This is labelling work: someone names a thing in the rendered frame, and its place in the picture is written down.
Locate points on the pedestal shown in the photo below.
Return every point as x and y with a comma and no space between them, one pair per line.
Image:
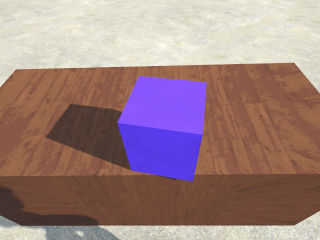
63,161

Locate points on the carton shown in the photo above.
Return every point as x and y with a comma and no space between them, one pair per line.
162,126

